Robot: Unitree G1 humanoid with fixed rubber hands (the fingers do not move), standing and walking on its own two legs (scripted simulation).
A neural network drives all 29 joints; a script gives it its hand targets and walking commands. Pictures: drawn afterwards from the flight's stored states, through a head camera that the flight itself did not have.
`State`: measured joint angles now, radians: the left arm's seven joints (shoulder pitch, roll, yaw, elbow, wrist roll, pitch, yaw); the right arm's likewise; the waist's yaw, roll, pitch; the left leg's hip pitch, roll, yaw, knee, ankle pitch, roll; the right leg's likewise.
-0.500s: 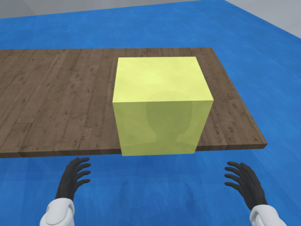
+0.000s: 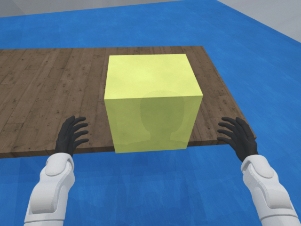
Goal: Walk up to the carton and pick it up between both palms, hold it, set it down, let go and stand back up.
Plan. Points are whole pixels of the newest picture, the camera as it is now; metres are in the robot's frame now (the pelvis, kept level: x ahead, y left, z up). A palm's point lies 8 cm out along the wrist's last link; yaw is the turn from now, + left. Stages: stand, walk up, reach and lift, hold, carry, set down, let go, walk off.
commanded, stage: reach and lift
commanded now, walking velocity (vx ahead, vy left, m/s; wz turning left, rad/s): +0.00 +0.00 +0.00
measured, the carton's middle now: (149, 104) +0.47 +0.01 +0.07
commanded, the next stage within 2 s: none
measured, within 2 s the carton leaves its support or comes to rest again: neither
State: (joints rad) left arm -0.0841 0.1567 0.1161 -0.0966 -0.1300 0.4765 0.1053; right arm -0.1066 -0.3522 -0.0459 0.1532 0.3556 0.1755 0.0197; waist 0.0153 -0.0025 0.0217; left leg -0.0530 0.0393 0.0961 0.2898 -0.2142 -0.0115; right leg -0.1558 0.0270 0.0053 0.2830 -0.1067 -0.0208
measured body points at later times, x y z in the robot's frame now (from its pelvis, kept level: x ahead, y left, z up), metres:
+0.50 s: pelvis +0.00 +0.00 +0.00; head +0.01 +0.00 +0.45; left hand +0.36 +0.22 +0.15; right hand +0.38 -0.23 +0.14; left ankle -0.04 +0.12 -0.75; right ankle +0.03 -0.11 -0.75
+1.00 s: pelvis -0.01 -0.01 +0.00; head +0.01 +0.00 +0.45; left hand +0.41 +0.23 +0.20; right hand +0.45 -0.21 +0.20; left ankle -0.04 +0.12 -0.75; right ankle +0.03 -0.11 -0.75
